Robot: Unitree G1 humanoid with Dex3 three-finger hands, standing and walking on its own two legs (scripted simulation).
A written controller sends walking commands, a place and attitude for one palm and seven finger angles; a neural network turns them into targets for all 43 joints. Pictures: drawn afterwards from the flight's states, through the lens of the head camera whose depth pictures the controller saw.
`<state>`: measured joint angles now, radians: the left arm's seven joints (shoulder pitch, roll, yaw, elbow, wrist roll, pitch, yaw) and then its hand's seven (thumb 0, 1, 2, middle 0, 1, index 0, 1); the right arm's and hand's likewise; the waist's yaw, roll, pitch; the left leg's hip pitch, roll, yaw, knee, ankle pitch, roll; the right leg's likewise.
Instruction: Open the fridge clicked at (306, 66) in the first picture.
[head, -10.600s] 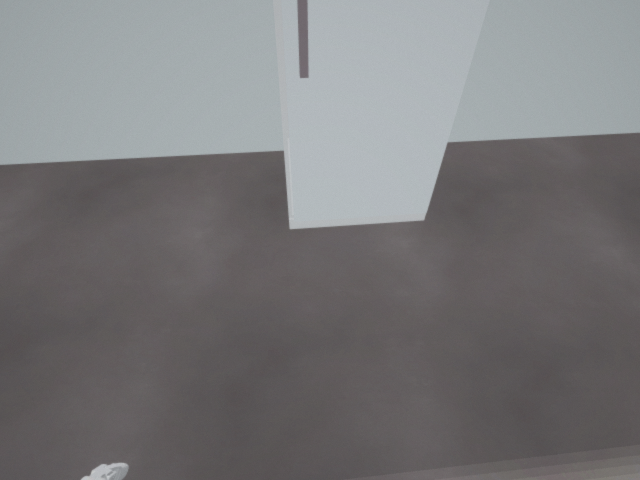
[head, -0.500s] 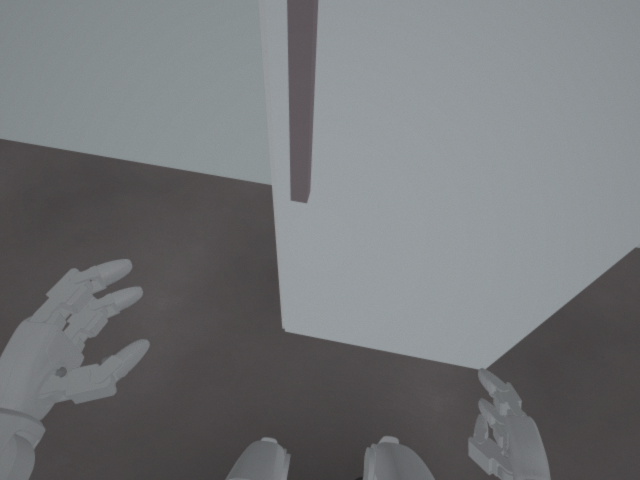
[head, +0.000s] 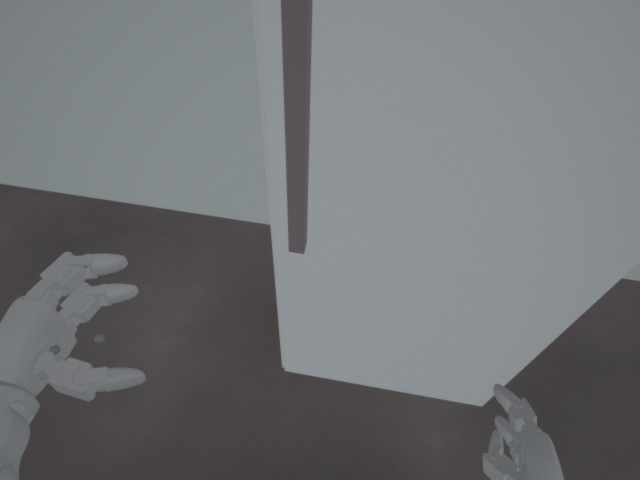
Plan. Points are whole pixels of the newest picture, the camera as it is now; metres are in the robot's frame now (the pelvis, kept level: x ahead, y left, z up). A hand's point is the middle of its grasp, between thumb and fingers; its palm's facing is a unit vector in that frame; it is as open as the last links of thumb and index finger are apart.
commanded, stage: raise the hand to about handle height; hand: left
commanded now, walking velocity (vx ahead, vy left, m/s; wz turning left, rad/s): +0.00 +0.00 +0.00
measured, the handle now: (301, 141) +0.47 +0.07 +0.19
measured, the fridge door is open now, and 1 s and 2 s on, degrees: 0 0 0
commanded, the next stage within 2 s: move the hooked fingers beside the handle in 1.00 s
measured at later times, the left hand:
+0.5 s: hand (81, 255) +0.28 +0.27 +0.17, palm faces +0.02 -1.00 -0.08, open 13.9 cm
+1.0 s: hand (77, 264) +0.27 +0.26 +0.17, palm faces +0.04 -1.00 -0.06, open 14.0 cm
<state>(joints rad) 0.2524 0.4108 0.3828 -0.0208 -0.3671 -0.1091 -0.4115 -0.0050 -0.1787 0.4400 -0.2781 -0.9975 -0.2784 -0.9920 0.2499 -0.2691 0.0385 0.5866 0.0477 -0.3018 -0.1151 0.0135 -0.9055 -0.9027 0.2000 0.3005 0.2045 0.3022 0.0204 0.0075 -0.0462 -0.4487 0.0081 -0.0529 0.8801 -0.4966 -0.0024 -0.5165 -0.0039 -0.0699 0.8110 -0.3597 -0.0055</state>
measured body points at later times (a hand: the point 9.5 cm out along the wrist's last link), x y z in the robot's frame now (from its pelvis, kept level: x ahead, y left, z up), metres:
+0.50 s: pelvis +0.01 -0.01 +0.02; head +0.00 -0.01 +0.47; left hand +0.27 +0.32 +0.18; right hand +0.19 -0.24 -0.04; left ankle -0.02 +0.12 -0.70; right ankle +0.04 -0.12 -0.70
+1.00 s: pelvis -0.01 -0.01 +0.03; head -0.03 -0.01 +0.48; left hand +0.26 +0.32 +0.18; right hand +0.17 -0.24 -0.03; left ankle -0.02 +0.12 -0.70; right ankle +0.04 -0.12 -0.70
